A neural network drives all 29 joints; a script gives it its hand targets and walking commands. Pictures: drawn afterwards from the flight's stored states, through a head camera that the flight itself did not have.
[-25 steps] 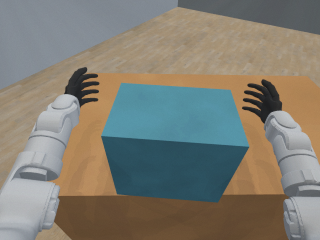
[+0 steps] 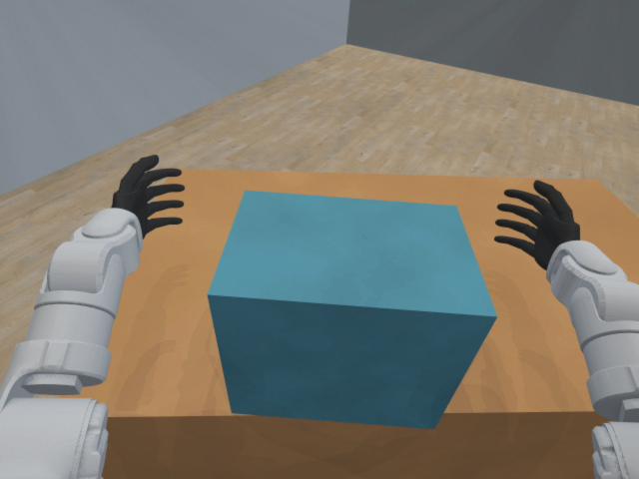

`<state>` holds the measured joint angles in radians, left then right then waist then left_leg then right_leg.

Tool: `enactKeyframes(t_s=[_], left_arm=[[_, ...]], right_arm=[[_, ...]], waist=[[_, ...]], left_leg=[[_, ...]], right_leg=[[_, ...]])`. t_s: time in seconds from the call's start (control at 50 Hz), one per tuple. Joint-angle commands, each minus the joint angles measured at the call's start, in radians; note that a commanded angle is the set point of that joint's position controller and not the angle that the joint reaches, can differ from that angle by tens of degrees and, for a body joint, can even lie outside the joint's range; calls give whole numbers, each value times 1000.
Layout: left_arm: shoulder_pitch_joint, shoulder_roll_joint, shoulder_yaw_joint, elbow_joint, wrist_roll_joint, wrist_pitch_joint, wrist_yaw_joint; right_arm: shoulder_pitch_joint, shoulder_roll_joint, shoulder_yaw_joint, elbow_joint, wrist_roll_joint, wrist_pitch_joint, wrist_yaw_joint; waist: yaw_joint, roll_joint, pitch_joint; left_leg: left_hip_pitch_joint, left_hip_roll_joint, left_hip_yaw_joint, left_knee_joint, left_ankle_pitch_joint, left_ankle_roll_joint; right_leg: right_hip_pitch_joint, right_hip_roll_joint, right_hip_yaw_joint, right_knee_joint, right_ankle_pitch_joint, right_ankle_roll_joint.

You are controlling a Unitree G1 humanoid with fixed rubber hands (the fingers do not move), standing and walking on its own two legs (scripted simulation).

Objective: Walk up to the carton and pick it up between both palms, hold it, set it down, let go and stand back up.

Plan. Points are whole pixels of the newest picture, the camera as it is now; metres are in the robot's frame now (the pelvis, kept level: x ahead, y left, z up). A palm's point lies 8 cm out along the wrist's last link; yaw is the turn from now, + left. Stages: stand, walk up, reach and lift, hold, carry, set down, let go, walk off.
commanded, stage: set down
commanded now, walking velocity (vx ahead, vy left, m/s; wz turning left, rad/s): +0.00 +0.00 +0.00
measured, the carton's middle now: (341, 312) +0.37 -0.07 +0.02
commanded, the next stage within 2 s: none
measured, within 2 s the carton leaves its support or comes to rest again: neither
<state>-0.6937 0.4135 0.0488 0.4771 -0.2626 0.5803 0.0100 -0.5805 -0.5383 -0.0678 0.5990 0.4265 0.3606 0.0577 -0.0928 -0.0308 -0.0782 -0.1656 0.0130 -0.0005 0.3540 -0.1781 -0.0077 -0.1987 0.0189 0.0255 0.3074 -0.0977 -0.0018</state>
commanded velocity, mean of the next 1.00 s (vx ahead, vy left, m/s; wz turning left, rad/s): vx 0.00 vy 0.00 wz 0.00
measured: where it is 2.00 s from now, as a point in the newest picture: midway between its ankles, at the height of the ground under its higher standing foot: outside the picture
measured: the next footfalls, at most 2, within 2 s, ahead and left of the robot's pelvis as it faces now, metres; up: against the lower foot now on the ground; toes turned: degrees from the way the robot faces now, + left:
none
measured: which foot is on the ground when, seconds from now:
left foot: down 0.00-1.00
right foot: down 0.00-1.00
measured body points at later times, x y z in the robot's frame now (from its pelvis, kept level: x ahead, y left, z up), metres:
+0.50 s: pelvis +0.01 +0.00 +0.00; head -0.01 +0.01 +0.45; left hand +0.36 +0.20 +0.12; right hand +0.29 -0.30 +0.12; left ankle +0.01 +0.12 -0.75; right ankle +0.04 -0.12 -0.75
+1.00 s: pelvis +0.02 +0.01 +0.00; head -0.01 +0.01 +0.45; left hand +0.33 +0.21 +0.09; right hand +0.25 -0.29 +0.09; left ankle +0.01 +0.12 -0.75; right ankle +0.04 -0.12 -0.75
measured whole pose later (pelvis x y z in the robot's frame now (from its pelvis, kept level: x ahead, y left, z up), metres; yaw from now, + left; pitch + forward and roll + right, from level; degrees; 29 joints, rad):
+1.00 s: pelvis +0.02 +0.01 +0.00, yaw -2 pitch -3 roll +0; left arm -0.03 0.30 0.08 0.00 -0.23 0.38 0.01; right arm 0.10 -0.43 -0.15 0.03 0.36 0.21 0.05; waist -0.05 -0.01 -0.01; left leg -0.06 0.01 0.03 0.32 -0.20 0.00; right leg -0.12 0.02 0.07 0.31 -0.13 0.00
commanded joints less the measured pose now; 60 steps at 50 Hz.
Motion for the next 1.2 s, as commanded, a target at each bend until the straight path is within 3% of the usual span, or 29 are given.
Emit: enactKeyframes(t_s=[0.0, 0.02, 0.12, 0.14, 0.18, 0.2, 0.22, 0.26, 0.32, 0.34, 0.36, 0.4, 0.42, 0.52, 0.64, 0.66, 0.68, 0.7, 0.72, 0.76, 0.82, 0.86, 0.88, 0.9, 0.98, 1.02, 1.08, 1.14, 1.18], left_arm=[[-409, 150, 48, -279, -7, -27, 19], [-237, 97, 62, -340, 16, -21, 26], [-293, 105, 60, -322, 6, -26, 31], [-145, 64, 74, -345, 24, -16, 32], [-300, 120, 67, -294, -2, -34, 32], [-139, 69, 78, -335, 11, -38, 37], [-215, 105, 78, -306, 10, -43, 30], [-70, 58, 88, -258, 34, -52, 16], [-41, 90, 128, -394, 46, -55, 3], [69, 45, 124, -422, 55, -65, 0], [-23, 81, 119, -407, 39, -77, -2], [273, -4, 142, -520, 79, -93, 0], [170, 36, 111, -587, 64, -103, 0], [71, 78, 101, -592, 10, -118, 23], [319, 24, 88, -626, 33, -170, 20], [354, 29, 99, -613, 33, -167, 17], [420, 14, 95, -560, 44, -171, 6], [244, 27, 83, -587, 24, -162, 6], [207, 59, 92, -579, 3, -159, 15], [373, 42, 78, -568, -3, -177, 3], [297, 34, 85, -587, 6, -187, 2], [549, 12, 95, -581, 54, -218, -6], [373, 16, 74, -627, 27, -219, -5], [532, -2, 91, -606, 35, -230, 0], [520, -14, 64, -673, 38, -250, 13], [505, 21, 79, -708, 27, -269, 11], [746, -9, 73, -689, 42, -338, -4], [626, -8, 52, -683, 28, -361, 0], [820, -3, 46, -692, 36, -401, 7]], right_arm=[[-403, -266, -124, -246, -7, -38, 10], [-239, -251, -103, -242, 3, -50, 13], [-289, -253, -133, -211, -10, -39, 26], [-167, -242, -101, -231, 3, -47, 33], [-323, -243, -131, -274, -27, -53, 34], [-152, -216, -108, -266, -5, -61, 36], [-233, -223, -111, -296, -10, -57, 33], [-90, -178, -72, -262, -9, -62, 29], [-86, -206, -92, -418, -1, -80, 0], [49, -162, -78, -417, -5, -89, -2], [-52, -175, -101, -449, -22, -89, -11], [250, -137, -98, -487, -24, -119, -6], [177, -175, -142, -531, -36, -126, -8], [103, -163, -196, -637, -62, -110, -10], [354, -111, -161, -622, -43, -139, 2], [371, -103, -146, -617, -40, -136, 2], [447, -95, -138, -596, -44, -139, -3], [287, -140, -189, -624, -68, -131, -10], [231, -130, -184, -647, -64, -122, -9], [395, -76, -144, -693, -41, -134, -20], [330, -118, -165, -687, -60, -149, -18], [595, -89, -142, -653, -65, -173, -16], [427, -105, -170, -694, -70, -168, -14], [568, -71, -144, -676, -67, -175, -9], [571, -80, -162, -719, -68, -196, -1], [542, -64, -151, -801, -72, -203, -4], [783, -10, -109, -808, -57, -251, -16], [662, -48, -166, -822, -98, -262, -21], [855, 4, -148, -832, -92, -294, -20]], waist=[[-20, 23, -369], [-19, 49, -386], [-14, 48, -289], [1, 38, -268], [7, 6, -286], [7, 6, -271], [11, -10, -261], [17, -37, -206], [18, -53, -257], [28, -59, -232], [21, -52, -218], [27, -11, -220], [-7, 30, -275], [11, 10, -163], [20, 35, -170], [45, 9, -133], [26, -13, -95], [3, 3, -124], [35, -4, -86], [33, -56, -71], [34, -18, -161], [46, -25, -82], [25, 15, -110], [54, -12, -35], [39, 33, -34], [65, 18, -63], [74, -17, -41], [68, 20, -25], [82, 16, -1]], left_leg=[[52, -35, 11, -47, 98, -17], [130, -25, -2, -41, 199, -32], [71, -23, 1, -59, 86, -25], [97, -19, -3, -68, 114, -27], [9, -32, 1, -60, 50, -6], [70, -24, -4, -69, 57, -6], [24, -31, 7, -67, 36, 2], [37, -38, 4, -69, 67, 6], [73, -46, 18, -66, 113, 6], [76, -49, 14, -63, 130, 2], [29, -53, 17, -67, 77, 8], [125, -45, 17, -71, 158, -10], [134, -40, 14, -61, 156, -28], [30, -32, 23, -78, -33, -9], [111, -25, 9, -70, 81, -26], [96, -26, 14, -76, 88, -18], [95, -29, 15, -79, 78, -13], [66, -24, 11, -90, 17, -22], [37, -28, 17, -87, -19, -6], [90, -33, 18, -68, 33, 3], [84, -32, 16, -73, 76, -16], [120, -30, 14, -79, 102, -12], [85, -30, 16, -87, 66, -18], [93, -28, 12, -92, 94, -18], [128, -25, 9, -79, 119, -30], [78, -33, 18, -80, 96, -13], [126, -37, 16, -70, 188, -17], [86, -30, 13, -75, 136, -35], [150, -25, 13, -75, 158, -30]], right_leg=[[118, 33, -1, -15, 157, 15], [179, 43, -9, 5, 279, 12], [95, 38, -7, -11, 118, 9], [140, 42, -11, -16, 146, 3], [80, 32, 2, -12, 81, 8], [122, 29, 2, -13, 96, 5], [118, 30, 1, -18, 79, 11], [156, 22, 26, -18, 122, 13], [196, 29, 24, -21, 187, 30], [214, 29, 27, -13, 203, 25], [182, 26, 28, -17, 161, 21], [242, 28, 26, -22, 225, 9], [210, 36, 12, -21, 206, 11], [101, 21, 24, -23, -1, -3], [120, 22, 34, -26, 95, -12], [131, 21, 34, -31, 106, -8], [147, 17, 40, -41, 110, -6], [108, 19, 33, -42, 10, -18], [58, 19, 34, -42, -31, -15], [80, 11, 55, -52, 61, -4], [108, 20, 41, -24, 78, -19], [167, 19, 46, -36, 116, -13], [129, 22, 43, -39, 49, -19], [144, 24, 33, -39, 83, -16], [86, 26, 39, -49, 65, -30], [124, 15, 50, -43, 68, -20], [171, 15, 54, -41, 197, -5], [93, 18, 36, -36, 87, -24], [97, 11, 45, -55, 101, -20]])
